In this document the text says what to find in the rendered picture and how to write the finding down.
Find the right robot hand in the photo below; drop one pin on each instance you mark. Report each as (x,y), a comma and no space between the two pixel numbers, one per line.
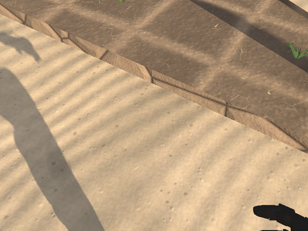
(282,214)

